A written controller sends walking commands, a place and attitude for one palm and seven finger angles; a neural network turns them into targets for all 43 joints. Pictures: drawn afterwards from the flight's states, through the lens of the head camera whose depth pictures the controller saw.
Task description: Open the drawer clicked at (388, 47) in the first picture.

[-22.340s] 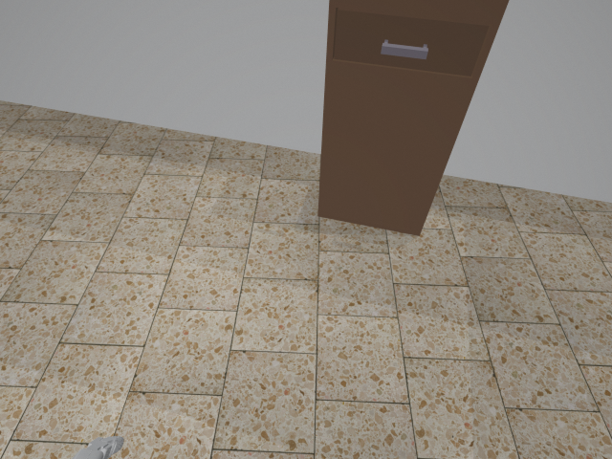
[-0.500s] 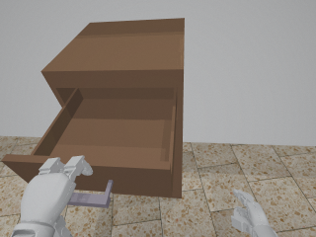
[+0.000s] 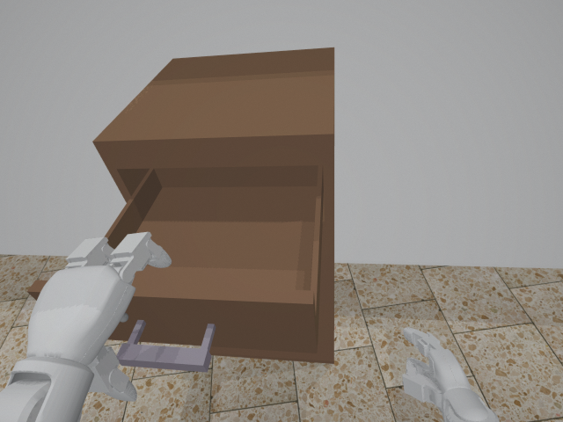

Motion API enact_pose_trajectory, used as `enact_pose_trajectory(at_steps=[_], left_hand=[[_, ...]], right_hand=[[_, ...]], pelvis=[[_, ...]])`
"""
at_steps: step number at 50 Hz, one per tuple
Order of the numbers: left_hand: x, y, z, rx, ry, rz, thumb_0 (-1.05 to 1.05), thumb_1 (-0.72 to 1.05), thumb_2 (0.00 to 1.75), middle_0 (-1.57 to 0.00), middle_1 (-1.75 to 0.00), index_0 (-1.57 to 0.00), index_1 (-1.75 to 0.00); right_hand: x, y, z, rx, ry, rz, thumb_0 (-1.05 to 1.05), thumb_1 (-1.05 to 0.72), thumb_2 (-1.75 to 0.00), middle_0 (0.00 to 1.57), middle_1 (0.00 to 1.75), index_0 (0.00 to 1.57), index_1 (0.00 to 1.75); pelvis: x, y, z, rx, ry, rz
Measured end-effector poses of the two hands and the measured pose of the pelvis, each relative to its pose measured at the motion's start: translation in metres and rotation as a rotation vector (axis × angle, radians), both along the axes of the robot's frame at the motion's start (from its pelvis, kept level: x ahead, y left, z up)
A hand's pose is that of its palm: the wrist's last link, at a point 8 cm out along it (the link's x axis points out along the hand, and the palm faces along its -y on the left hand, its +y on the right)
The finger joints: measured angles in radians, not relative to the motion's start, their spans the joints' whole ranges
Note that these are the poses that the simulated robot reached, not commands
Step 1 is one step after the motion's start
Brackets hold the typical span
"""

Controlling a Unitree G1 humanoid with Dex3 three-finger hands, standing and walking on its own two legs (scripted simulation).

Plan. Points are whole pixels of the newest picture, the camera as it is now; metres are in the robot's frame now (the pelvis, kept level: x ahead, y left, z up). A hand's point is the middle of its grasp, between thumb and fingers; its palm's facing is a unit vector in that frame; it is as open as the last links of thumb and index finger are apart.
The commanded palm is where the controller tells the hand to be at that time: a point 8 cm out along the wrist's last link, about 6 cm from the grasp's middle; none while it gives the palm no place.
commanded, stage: lift the hand off the handle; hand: left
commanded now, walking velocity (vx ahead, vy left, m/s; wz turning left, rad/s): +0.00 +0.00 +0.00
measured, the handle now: (169, 343) +0.21 +0.21 +0.03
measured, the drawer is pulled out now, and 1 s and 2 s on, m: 0.29 0.29 0.29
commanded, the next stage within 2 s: draw the hand back to the body in 0.14 s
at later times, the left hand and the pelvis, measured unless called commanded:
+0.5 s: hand (115, 318) +0.17 +0.20 +0.17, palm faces +0.16 -0.09 -0.98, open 13.8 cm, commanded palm +0.13 +0.21 +0.23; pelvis -0.01 -0.02 +0.00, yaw +0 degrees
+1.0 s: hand (119, 298) +0.18 +0.19 +0.19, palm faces +0.34 -0.78 -0.52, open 13.6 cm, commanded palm +0.13 +0.24 +0.22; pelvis +0.00 -0.02 +0.00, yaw +1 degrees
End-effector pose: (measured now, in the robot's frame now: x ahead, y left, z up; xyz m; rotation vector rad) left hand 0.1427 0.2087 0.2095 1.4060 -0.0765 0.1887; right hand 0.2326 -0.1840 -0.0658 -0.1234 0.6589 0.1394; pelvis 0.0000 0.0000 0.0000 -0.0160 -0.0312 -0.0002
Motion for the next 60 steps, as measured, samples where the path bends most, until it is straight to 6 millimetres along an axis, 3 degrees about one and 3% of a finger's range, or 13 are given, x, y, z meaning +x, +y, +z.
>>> enact_pose_trajectory(at_steps=[6,20,32,43,47,50,54,60], left_hand=[[-0.004,-0.004,0.013,0.021,-0.032,-0.014,0.0,-0.49,0.3,-0.32,-1.2,-0.32,-1.2],[-0.005,-0.01,0.006,0.037,0.019,-0.041,0.0,-0.49,0.3,-0.33,-1.2,-0.32,-1.2],[-0.007,0.007,0.004,0.062,0.069,0.015,0.0,-0.49,0.3,-0.32,-1.2,-0.32,-1.2],[-0.009,0.017,0.008,0.088,0.06,-0.005,0.0,-0.49,0.3,-0.33,-1.2,-0.32,-1.2],[-0.006,0.023,0.006,-0.528,-0.125,-0.065,0.0,-0.48,0.31,-0.32,-1.19,-0.33,-1.19],[-0.003,0.024,0.004,-0.768,-0.265,-0.093,0.0,-0.43,0.33,-0.32,-1.16,-0.32,-1.16],[0.003,0.023,0.007,-0.888,-0.367,-0.138,0.0,-0.34,0.37,-0.31,-1.1,-0.31,-1.1],[0.015,0.031,0.009,-0.888,-0.368,-0.148,0.0,-0.16,0.44,-0.29,-0.98,-0.29,-0.99]], right_hand=[[0.0,-0.002,0.003,0.003,-0.011,0.004,0.01,-0.9,-0.9,0.2,0.3,0.2,0.3],[-0.017,-0.012,-0.002,-0.003,-0.006,-0.003,0.01,-0.9,-0.9,0.2,0.3,0.2,0.3],[-0.025,-0.03,-0.013,-0.031,0.018,-0.031,0.01,-0.9,-0.9,0.2,0.3,0.2,0.3],[-0.017,-0.037,-0.012,-0.064,0.012,-0.047,0.01,-0.9,-0.9,0.2,0.3,0.2,0.3],[-0.019,-0.034,-0.007,-0.058,-0.053,-0.091,0.01,-0.9,-0.9,0.2,0.3,0.2,0.3],[-0.026,-0.033,-0.003,-0.07,-0.074,-0.114,0.01,-0.9,-0.9,0.2,0.3,0.2,0.3],[-0.035,-0.034,-0.003,-0.088,-0.064,-0.126,0.01,-0.9,-0.9,0.2,0.3,0.2,0.3],[-0.039,-0.038,-0.009,-0.102,-0.023,-0.148,0.01,-0.9,-0.9,0.2,0.3,0.2,0.3]], pelvis=[[-0.005,-0.003,0.0,0.001,-0.012,0.002],[-0.014,-0.013,0.0,0.003,-0.017,0.002],[-0.012,-0.02,0.0,0.005,-0.013,0.017],[-0.005,-0.018,-0.001,0.001,0.004,0.024],[-0.003,-0.017,0.0,0.003,-0.018,0.027],[0.003,-0.018,0.001,0.007,-0.021,0.023],[0.011,-0.018,0.002,0.01,-0.023,0.021],[0.018,-0.015,0.003,0.008,-0.019,0.016]])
